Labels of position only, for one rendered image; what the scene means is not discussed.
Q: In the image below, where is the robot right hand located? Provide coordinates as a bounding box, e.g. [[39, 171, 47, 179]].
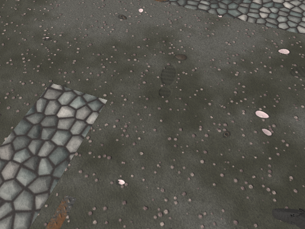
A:
[[272, 208, 305, 229]]

